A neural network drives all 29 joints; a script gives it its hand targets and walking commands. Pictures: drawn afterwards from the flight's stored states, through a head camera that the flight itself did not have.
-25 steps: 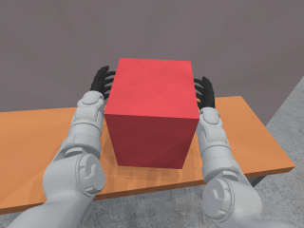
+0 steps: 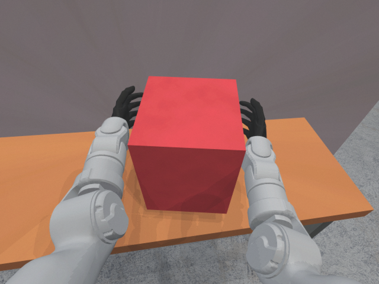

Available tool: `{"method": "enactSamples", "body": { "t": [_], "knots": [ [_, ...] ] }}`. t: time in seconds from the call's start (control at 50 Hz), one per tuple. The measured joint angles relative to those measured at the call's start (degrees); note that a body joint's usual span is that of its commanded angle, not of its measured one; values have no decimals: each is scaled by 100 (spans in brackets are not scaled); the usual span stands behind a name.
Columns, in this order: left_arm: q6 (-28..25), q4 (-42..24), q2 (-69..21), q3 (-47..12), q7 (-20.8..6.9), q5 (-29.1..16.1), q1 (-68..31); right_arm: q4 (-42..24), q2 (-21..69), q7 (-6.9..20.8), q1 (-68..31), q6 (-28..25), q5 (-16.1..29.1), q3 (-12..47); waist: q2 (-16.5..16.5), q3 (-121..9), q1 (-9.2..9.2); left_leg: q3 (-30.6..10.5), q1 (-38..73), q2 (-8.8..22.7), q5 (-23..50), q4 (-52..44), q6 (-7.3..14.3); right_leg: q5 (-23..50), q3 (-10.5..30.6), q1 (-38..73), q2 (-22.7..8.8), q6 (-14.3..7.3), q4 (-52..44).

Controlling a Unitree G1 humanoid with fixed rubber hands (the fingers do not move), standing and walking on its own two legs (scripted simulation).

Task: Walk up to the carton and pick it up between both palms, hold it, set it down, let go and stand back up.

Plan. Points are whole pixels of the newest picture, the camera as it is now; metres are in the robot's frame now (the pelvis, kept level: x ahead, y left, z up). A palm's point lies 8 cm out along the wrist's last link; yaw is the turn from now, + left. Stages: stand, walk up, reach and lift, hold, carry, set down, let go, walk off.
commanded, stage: set down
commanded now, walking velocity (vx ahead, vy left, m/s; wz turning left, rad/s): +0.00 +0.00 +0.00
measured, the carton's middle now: (189, 147) +0.42 -0.02 +0.07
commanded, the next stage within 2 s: none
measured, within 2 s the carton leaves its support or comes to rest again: neither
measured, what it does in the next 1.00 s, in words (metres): stands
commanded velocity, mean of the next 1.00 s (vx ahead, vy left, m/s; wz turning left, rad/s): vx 0.00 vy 0.00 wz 0.00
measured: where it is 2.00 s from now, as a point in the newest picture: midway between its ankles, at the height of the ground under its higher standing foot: outside the picture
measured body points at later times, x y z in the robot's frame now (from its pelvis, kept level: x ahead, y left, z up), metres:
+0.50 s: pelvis +0.02 +0.00 +0.00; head +0.05 +0.03 +0.45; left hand +0.48 +0.13 +0.11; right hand +0.42 -0.16 +0.11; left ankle -0.01 +0.10 -0.75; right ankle -0.07 -0.12 -0.74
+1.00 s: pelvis +0.01 +0.00 +0.00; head +0.06 +0.02 +0.45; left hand +0.48 +0.12 +0.09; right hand +0.42 -0.17 +0.09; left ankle -0.01 +0.10 -0.75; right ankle -0.07 -0.12 -0.75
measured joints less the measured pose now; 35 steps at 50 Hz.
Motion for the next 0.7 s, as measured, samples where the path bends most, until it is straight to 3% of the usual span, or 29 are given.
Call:
{"method": "enactSamples", "body": {
  "t": [0.7],
  "knots": [
    [-438, 206, 46, 46, -33, 0, 86, 183, 140, 41, 0, -343, -593, -392, 0, 15, 0, 19, -223, 8, -93, -3, -3, -54, 0, -238, 0, 71, 0]
  ]
}}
